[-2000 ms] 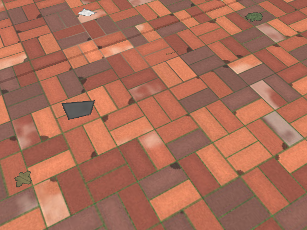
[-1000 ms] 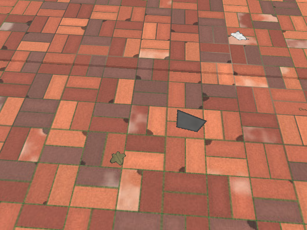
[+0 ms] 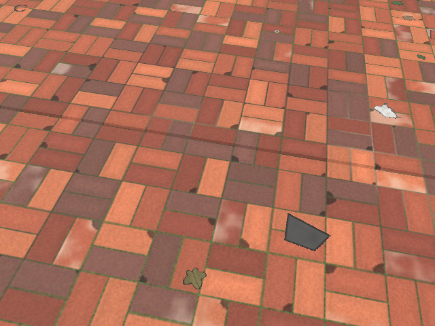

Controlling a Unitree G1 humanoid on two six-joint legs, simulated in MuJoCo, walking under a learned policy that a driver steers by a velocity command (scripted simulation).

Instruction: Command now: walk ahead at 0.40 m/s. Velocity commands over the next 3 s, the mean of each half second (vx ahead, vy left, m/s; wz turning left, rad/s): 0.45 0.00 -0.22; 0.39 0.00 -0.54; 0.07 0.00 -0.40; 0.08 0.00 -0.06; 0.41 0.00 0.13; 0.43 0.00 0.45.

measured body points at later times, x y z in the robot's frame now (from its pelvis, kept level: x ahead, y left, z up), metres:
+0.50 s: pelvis +0.28 -0.06 -0.01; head +0.31 -0.07 +0.44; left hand +0.39 +0.20 -0.13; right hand +0.34 -0.32 -0.13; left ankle +0.22 +0.09 -0.65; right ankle +0.31 -0.10 -0.74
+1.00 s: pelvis +0.55 -0.07 -0.01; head +0.60 -0.07 +0.43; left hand +0.72 +0.17 -0.14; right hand +0.62 -0.37 -0.10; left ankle +0.67 -0.02 -0.74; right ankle +0.41 -0.12 -0.65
